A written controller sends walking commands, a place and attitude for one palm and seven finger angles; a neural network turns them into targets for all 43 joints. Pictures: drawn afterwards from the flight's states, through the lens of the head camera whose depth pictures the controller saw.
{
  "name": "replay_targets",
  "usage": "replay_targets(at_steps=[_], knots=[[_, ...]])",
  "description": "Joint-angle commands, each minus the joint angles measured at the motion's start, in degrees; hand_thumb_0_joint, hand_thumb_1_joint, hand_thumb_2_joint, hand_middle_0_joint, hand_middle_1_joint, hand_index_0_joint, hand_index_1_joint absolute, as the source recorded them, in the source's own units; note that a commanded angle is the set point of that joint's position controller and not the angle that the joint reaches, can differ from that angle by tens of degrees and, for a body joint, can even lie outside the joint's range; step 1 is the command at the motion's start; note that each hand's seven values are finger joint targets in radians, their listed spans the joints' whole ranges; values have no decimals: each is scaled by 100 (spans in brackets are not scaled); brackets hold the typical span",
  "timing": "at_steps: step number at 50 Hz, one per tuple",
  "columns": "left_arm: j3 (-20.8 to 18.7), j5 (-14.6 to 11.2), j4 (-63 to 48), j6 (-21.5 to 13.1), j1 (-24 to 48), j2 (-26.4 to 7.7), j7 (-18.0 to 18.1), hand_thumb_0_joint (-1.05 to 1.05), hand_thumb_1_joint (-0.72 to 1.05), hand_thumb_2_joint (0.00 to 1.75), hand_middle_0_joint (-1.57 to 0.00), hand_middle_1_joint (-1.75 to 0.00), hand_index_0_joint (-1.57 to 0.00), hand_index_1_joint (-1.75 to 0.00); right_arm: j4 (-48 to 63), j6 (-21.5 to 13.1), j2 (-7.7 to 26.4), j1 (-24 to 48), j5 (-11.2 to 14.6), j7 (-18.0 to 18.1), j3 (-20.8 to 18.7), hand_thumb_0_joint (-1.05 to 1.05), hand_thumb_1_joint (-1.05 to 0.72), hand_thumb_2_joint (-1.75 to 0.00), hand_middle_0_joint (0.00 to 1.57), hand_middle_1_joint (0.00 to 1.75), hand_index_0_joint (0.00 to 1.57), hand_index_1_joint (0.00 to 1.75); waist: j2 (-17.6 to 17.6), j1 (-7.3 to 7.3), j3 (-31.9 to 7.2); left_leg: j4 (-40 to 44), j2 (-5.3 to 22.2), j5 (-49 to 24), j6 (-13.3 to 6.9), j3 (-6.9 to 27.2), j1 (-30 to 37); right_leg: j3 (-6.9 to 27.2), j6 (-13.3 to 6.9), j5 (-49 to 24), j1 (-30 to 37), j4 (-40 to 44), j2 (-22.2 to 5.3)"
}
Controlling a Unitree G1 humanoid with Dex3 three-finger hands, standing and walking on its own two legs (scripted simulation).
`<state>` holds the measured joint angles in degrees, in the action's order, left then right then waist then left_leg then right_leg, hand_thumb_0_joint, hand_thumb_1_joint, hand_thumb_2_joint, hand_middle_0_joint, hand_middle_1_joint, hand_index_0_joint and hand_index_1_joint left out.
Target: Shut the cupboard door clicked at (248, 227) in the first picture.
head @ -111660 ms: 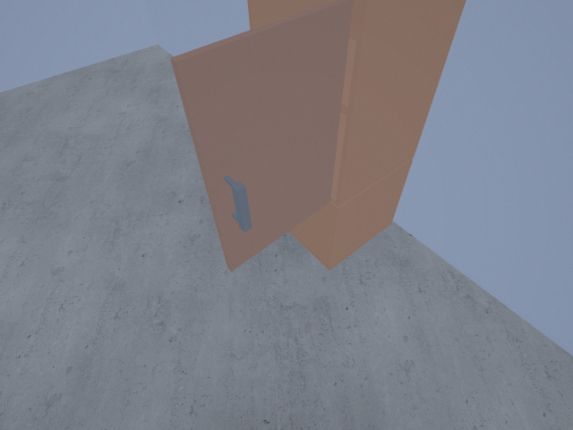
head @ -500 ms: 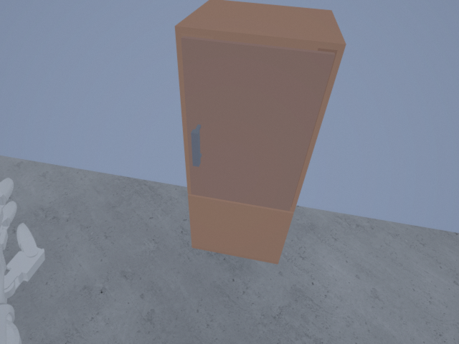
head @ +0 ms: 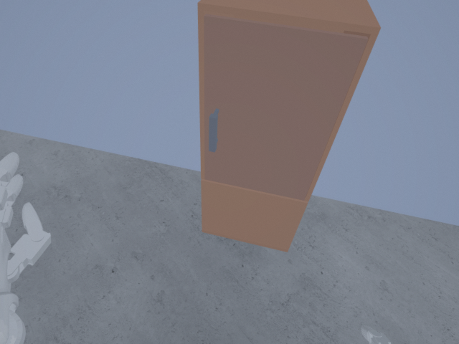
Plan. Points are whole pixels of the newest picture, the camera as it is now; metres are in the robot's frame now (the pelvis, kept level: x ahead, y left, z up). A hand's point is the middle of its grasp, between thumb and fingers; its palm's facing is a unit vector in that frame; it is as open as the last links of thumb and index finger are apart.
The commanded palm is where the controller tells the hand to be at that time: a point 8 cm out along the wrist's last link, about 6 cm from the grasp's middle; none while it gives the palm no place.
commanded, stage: stop stepping back and stand still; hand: left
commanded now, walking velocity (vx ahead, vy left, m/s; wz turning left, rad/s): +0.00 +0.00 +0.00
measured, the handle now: (214, 130) +0.75 +0.11 -0.06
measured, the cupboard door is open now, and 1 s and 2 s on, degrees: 0 0 0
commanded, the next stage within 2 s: let the arm hang, fingers relaxed in 0.30 s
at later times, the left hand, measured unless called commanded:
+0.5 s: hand (78, 280) +0.19 +0.26 +0.03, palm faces +0.23 -0.86 -0.45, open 7.4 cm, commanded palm none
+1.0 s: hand out of the picture -0.11 +0.20 -0.15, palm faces +0.05 -0.97 -0.23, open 7.3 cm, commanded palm none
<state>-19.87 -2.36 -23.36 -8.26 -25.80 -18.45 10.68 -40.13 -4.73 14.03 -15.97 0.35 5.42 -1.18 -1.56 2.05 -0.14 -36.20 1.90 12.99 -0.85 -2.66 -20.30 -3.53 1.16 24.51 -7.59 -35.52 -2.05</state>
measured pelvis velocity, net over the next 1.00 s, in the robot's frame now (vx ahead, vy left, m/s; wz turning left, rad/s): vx -0.03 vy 0.01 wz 0.01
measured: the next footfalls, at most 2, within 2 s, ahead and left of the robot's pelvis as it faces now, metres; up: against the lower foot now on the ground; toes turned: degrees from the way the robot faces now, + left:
none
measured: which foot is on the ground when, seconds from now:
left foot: down 0.00-1.00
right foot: down 0.00-1.00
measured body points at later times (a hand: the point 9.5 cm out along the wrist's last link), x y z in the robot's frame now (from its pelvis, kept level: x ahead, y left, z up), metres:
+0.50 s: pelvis -0.01 +0.01 +0.00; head -0.02 -0.01 +0.45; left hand +0.18 +0.31 +0.06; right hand +0.15 -0.25 -0.10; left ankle +0.07 +0.11 -0.72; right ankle -0.06 -0.13 -0.72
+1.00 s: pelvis -0.03 +0.01 +0.01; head -0.02 +0.01 +0.46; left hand -0.11 +0.25 -0.14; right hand -0.03 -0.22 -0.14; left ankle +0.07 +0.11 -0.72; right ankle -0.06 -0.13 -0.72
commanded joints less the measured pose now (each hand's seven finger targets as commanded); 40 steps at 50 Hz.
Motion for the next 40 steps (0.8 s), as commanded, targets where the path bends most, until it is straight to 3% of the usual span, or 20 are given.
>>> replay_targets(at_steps=[1,2,5,8,11,16,17,19,20,21,23,24,25,27,28,31,32,34,36,40], knots=[[-1162,34,-2370,-740,741,-1774,51,0,90,90,-20,-30,-20,-30,1189,-585,440,811,-68,27,-67,0,-90,-90,20,30,20,30,1827,-219,-225,2028,1045,144,-474,1712,698,134,-39,-352,-815,-79,215],[-1435,45,-2340,-777,528,-1972,64,0,90,90,-20,-30,-20,-30,1161,-626,444,793,-86,0,-88,0,-90,-90,20,30,20,30,1790,-160,-353,2043,1006,303,-420,1630,578,162,-50,-303,-613,18,226],[-1445,-51,-1909,-809,-396,-1638,13,0,90,90,-20,-30,-20,-30,1222,-611,378,722,-13,-96,-77,0,-90,-90,20,30,20,30,1187,-178,-678,1499,641,-133,-151,778,553,208,-101,-1013,-126,989,184],[-1335,-163,-1349,-693,-1132,-1356,-71,0,90,90,-20,-30,-20,-30,1242,-473,367,594,51,-185,-110,0,-90,-90,20,30,20,30,531,-257,-1016,912,396,-1236,33,330,747,445,-192,-2071,-22,1073,-11],[-1327,-215,-1078,-555,-1112,-1414,-106,0,90,90,-20,-30,-20,-30,1248,-313,401,610,60,-160,-111,0,-90,-90,20,30,20,30,227,-286,-1018,774,447,-1675,26,258,899,493,-153,-2434,-238,1141,-93],[-1050,-168,-1328,-468,-417,-1486,-128,0,90,90,-20,-30,-20,-30,1271,-291,405,731,55,-52,-43,0,-90,-90,20,30,20,30,250,-282,-833,899,424,-1617,-16,263,1014,400,-70,-2324,-419,1204,-46],[-1141,-144,-1500,-474,-107,-1694,-108,0,90,90,-20,-30,-20,-30,1271,-319,430,808,40,-15,-40,0,-90,-90,20,30,20,30,328,-269,-766,894,382,-1476,-14,260,988,450,-73,-2274,-471,1268,-75],[-972,-105,-1615,-497,94,-1576,-94,0,90,90,-20,-30,-20,-30,1266,-365,373,829,38,12,-15,0,-90,-90,20,30,20,30,389,-260,-741,895,331,-1276,-30,253,1010,459,-89,-2118,-466,1318,-103],[1447,356,2802,302,-120,-476,-887,0,90,90,-20,-30,-20,-30,263,-670,1469,1226,29,-519,-276,0,-90,-90,20,30,20,30,520,-369,-146,117,439,-2471,-82,434,466,218,-220,-2937,-951,442,-474],[1344,385,3051,783,-117,-368,-994,0,90,90,-20,-30,-20,-30,69,-292,1193,796,-39,-564,-326,0,-90,-90,20,30,20,30,551,-308,-483,223,501,-2183,-52,270,717,461,-243,-2372,-955,540,-425],[1480,403,3316,909,-2,-133,-1036,0,90,90,-20,-30,-20,-30,12,-94,975,642,-104,-526,-230,0,-90,-90,20,30,20,30,352,-235,-430,338,584,-1560,-127,411,422,331,-220,-1498,-943,553,-312],[1466,412,3616,887,138,-231,-1053,0,90,90,-20,-30,-20,-30,10,30,952,666,-110,-530,-142,0,-90,-90,20,30,20,30,128,-199,-304,479,575,-1273,-179,559,175,322,-242,-1203,-852,607,-259],[1473,420,3943,868,236,-293,-1055,0,90,90,-20,-30,-20,-30,-22,122,896,710,-128,-536,-83,0,-90,-90,20,30,20,30,-324,-185,-185,505,501,-1058,-167,630,99,386,-278,-1051,-845,748,-245],[1548,426,4611,856,450,-340,-1036,0,90,90,-20,-30,-20,-30,-93,288,667,633,-167,-547,-9,0,-90,-90,20,30,20,30,-1236,-261,17,273,251,-700,-58,524,280,709,-427,-879,-1241,1196,-538],[1583,409,4941,871,579,-358,-1024,0,90,90,-20,-30,-20,-30,-169,372,661,598,-198,-555,-1,0,-90,-90,20,30,20,30,-1300,-306,117,162,130,-557,-20,430,391,806,-522,-730,-1453,1322,-672],[1678,369,5776,928,821,-369,-977,0,90,90,-20,-30,-20,-30,-444,520,637,495,-224,-557,3,0,-90,-90,20,30,20,30,-484,-393,301,311,128,-649,5,412,675,751,-576,-319,-1642,1342,-632],[1699,365,6025,934,754,-372,-971,0,90,90,-20,-30,-20,-30,-537,526,703,469,-215,-557,11,0,-90,-90,20,30,20,30,73,-363,291,509,217,-748,0,521,715,661,-489,-181,-1557,1255,-494],[1721,338,6587,954,501,-190,-961,0,90,90,-20,-30,-20,-30,-753,525,617,391,-212,-516,18,0,-90,-90,20,30,20,30,981,-255,332,1099,306,-160,-76,799,316,567,-375,-154,-1059,1127,-259],[1657,347,7016,963,203,-4,-959,0,90,90,-20,-30,-20,-30,-891,545,541,366,-222,-467,-12,0,-90,-90,20,30,20,30,1586,-156,293,1510,335,604,-96,902,49,468,-371,-271,-653,1102,-152],[1729,344,7679,935,-38,108,-985,0,90,90,-20,-30,-20,-30,-1210,565,515,87,-175,-407,-62,0,-90,-90,20,30,20,30,1240,-142,16,1788,417,911,-122,1002,261,363,-364,-480,-350,1202,-100]])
